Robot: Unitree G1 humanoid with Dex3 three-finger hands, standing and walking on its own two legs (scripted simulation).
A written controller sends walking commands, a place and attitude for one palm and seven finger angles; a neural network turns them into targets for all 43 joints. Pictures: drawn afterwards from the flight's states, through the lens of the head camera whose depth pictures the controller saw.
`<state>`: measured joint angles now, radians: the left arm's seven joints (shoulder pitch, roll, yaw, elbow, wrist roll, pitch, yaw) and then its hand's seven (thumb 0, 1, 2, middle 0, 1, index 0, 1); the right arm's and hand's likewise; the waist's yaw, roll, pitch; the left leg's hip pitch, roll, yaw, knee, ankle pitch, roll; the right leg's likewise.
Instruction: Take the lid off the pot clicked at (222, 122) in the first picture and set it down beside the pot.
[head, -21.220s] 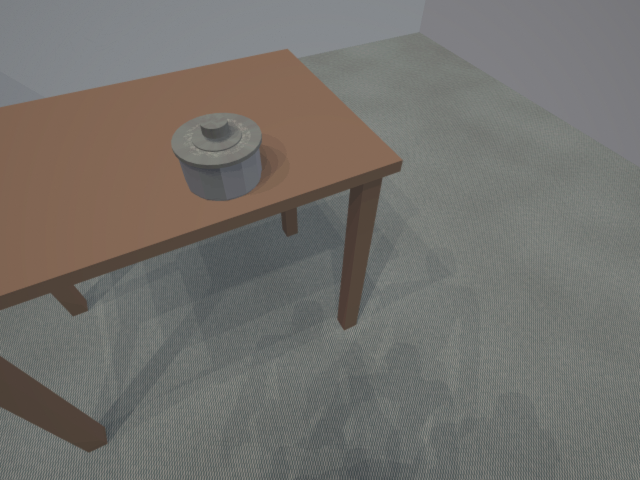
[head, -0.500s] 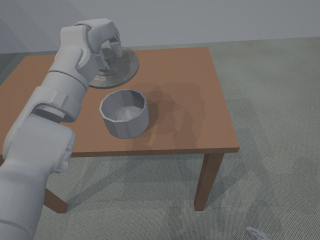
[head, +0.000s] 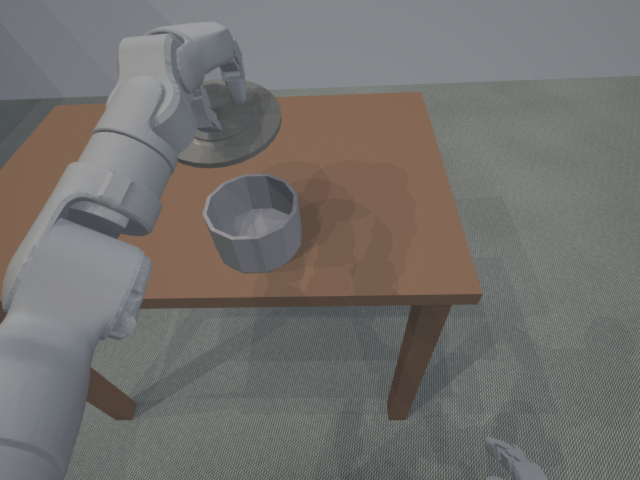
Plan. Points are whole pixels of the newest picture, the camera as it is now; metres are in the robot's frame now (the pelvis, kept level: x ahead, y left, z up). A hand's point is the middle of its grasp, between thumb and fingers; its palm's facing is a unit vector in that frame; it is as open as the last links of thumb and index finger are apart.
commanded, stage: move the lid sideways beside the pot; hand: left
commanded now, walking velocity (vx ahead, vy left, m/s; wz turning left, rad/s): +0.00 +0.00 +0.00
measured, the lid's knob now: (213, 102) +0.50 +0.12 +0.23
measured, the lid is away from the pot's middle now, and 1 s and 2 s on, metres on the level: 0.01 0.14 0.25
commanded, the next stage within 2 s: lower the lid onto the table in 1.94 s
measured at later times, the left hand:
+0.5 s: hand (149, 106) +0.47 +0.19 +0.25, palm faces -0.24 -0.04 -0.97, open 7.8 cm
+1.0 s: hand (92, 118) +0.46 +0.25 +0.25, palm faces -0.27 -0.05 -0.96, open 7.8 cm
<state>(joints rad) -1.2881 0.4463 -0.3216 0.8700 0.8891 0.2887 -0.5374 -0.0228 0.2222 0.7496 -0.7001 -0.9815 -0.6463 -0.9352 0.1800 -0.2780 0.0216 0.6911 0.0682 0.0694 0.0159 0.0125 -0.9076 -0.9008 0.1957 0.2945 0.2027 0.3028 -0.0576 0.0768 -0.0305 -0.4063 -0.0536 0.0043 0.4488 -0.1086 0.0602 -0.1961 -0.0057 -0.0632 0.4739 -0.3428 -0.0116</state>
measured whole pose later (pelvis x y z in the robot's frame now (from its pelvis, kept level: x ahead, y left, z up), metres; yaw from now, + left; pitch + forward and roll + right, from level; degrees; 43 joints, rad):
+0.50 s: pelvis +0.00 +0.00 +0.00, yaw +0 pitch +4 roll -1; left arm -1.24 0.58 -0.26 0.84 0.90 0.23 -0.56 -0.02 0.22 0.75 -0.70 -0.98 -0.64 -0.94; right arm 0.21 -0.30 0.01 0.69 0.08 0.10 0.01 0.01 -0.91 -0.90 0.20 0.29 0.20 0.30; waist -0.06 0.07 -0.02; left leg -0.42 -0.05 0.00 0.46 -0.12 0.06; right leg -0.20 0.00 -0.07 0.46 -0.34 -0.01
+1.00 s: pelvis -0.01 +0.01 +0.00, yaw +1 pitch +4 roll -2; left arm -1.25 0.70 -0.24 0.89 0.91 0.16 -0.60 -0.03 0.22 0.75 -0.70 -0.98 -0.64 -0.94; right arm 0.22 -0.30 0.01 0.69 0.09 0.14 0.00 0.01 -0.91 -0.90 0.20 0.29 0.20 0.30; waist -0.06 0.06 -0.01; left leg -0.45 -0.05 -0.02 0.49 -0.12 0.07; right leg -0.21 0.01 -0.08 0.47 -0.33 -0.01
